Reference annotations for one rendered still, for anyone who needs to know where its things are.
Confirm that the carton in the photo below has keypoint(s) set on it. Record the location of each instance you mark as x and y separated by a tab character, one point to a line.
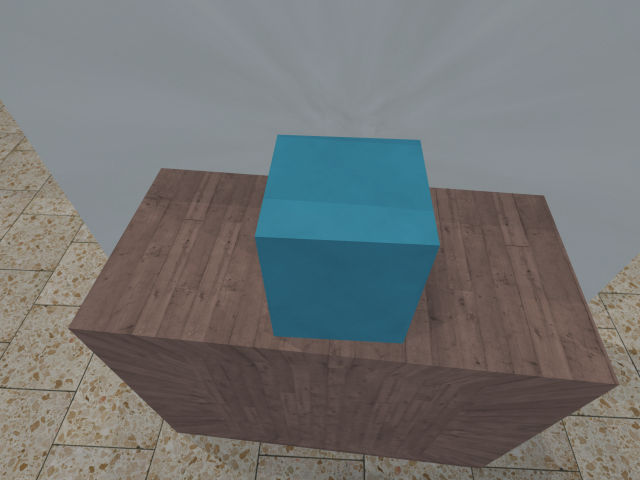
346	237

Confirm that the pedestal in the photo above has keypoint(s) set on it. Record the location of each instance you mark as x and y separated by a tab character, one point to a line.
502	344

